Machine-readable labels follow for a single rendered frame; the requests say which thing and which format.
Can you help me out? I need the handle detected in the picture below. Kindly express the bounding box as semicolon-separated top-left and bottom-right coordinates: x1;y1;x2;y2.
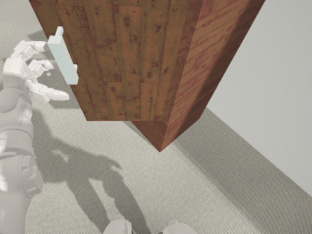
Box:
47;26;79;85

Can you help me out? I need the robot left upper arm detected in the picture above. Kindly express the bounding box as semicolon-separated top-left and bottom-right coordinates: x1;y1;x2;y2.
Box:
0;154;44;234

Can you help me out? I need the right robot shin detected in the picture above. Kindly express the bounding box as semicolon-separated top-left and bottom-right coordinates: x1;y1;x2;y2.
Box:
167;220;178;227

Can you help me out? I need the left robot hand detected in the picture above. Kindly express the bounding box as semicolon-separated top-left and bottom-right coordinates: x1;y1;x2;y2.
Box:
2;40;69;102

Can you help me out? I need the cupboard door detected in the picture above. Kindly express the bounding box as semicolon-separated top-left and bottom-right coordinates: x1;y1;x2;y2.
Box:
28;0;190;121

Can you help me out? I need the left robot forearm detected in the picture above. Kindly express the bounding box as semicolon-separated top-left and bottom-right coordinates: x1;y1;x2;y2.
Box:
0;88;35;160

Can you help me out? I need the robot left thigh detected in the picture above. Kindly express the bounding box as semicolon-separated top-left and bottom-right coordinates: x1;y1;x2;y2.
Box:
102;218;132;234

